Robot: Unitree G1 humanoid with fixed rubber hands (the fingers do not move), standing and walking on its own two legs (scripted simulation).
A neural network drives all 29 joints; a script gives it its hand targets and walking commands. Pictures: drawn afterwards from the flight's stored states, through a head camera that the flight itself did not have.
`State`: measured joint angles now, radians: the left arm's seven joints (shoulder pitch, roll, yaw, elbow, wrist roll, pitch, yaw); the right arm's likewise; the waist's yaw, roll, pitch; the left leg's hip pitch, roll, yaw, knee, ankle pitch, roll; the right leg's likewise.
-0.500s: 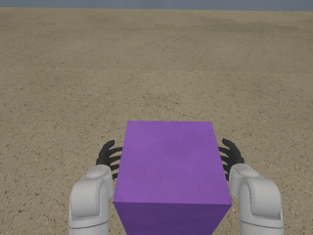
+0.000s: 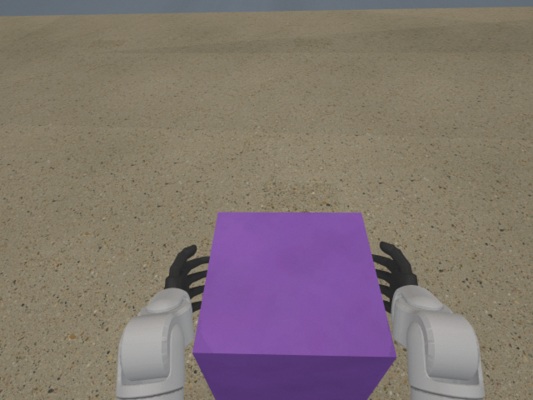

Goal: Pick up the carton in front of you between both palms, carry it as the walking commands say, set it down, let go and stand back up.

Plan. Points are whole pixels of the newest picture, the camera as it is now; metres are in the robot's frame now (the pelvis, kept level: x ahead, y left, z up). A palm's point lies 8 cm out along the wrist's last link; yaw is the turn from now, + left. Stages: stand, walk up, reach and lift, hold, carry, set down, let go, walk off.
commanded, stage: carry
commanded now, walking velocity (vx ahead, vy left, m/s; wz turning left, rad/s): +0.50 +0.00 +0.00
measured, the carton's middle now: (288, 316) +0.26 +0.01 +0.00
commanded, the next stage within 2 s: none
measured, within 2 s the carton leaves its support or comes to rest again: neither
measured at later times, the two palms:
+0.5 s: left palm (208, 147) +0.59 +0.17 +0.09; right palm (355, 145) +0.58 -0.13 +0.10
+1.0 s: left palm (233, 98) +0.83 +0.14 +0.07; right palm (348, 94) +0.83 -0.16 +0.08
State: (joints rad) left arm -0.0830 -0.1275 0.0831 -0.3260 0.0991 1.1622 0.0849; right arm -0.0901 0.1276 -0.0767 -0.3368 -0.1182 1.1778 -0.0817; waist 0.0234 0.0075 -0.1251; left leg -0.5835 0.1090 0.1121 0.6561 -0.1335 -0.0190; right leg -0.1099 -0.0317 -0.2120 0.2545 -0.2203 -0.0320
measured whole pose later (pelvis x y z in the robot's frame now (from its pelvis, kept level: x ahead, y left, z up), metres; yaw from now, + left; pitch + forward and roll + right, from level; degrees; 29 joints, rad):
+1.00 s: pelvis +0.57 -0.01 -0.01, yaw -1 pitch +2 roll +0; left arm -0.10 -0.13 0.09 -0.36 0.10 1.16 0.08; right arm -0.11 0.13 -0.07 -0.37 -0.12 1.17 -0.09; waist 0.00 0.00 -0.08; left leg -0.32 0.07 0.16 0.45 -0.14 -0.01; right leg -0.22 -0.05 -0.21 0.46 -0.26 -0.02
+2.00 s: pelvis +0.58 +0.01 -0.01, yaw -2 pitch +2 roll +0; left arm -0.23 -0.14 0.19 0.22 0.25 0.69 0.01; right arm -0.23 0.15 -0.20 0.22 -0.25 0.68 -0.01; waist 0.00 0.00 -0.10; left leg -0.31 0.07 0.19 0.50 -0.22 0.02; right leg -0.22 -0.07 -0.18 0.50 -0.31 0.00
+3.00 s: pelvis +0.54 +0.01 -0.01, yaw -7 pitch -8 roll +0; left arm -0.31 -0.16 0.25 0.27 0.30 0.72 0.00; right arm -0.32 0.17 -0.28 0.32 -0.29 0.68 0.02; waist 0.01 -0.02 0.07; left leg -0.13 0.00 -0.02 0.43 -0.16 -0.01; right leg -0.08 0.01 0.03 0.45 -0.24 -0.01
